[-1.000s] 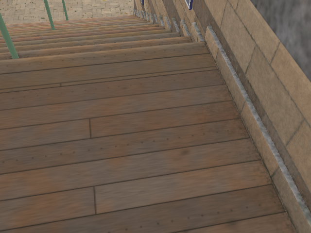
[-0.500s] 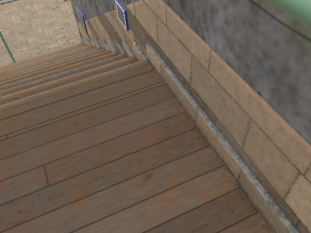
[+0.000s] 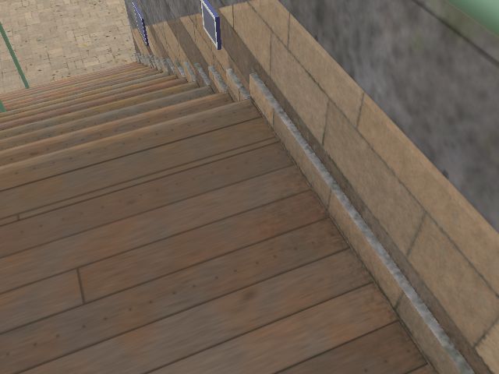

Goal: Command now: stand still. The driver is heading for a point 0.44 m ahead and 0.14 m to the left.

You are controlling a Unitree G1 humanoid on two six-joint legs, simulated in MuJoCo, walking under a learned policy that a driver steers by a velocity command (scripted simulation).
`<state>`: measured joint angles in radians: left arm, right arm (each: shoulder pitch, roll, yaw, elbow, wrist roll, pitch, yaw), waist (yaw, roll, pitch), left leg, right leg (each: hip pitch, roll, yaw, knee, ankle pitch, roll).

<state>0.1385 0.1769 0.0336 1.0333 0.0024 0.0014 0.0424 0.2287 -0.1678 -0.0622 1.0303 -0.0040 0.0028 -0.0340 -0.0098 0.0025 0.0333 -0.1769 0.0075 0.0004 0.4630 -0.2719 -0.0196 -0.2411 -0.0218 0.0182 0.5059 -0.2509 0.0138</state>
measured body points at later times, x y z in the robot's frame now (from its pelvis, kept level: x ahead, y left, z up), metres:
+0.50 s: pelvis +0.02 +0.01 +0.00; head +0.03 +0.01 +0.45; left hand +0.08 +0.26 -0.15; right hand +0.06 -0.23 -0.16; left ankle -0.01 +0.13 -0.74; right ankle +0.01 -0.13 -0.74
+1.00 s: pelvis +0.02 +0.02 +0.00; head +0.03 +0.02 +0.45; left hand +0.06 +0.26 -0.16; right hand +0.05 -0.22 -0.16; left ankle -0.01 +0.13 -0.74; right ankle +0.01 -0.13 -0.74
